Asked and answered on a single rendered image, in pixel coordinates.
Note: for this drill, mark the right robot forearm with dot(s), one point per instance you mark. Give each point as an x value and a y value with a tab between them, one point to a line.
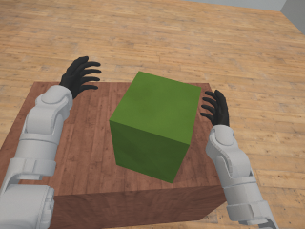
245	203

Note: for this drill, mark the left robot upper arm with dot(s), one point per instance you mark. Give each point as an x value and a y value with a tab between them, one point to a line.
27	206

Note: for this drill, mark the right robot hand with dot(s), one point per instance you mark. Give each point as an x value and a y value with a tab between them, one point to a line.
220	111

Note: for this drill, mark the pedestal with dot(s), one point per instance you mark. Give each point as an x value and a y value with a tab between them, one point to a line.
92	192

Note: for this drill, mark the left robot forearm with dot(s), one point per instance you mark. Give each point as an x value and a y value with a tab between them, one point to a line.
35	154

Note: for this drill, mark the left robot hand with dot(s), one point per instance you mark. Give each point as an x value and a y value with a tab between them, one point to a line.
75	76

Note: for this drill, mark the carton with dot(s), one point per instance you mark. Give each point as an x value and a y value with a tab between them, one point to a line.
152	126

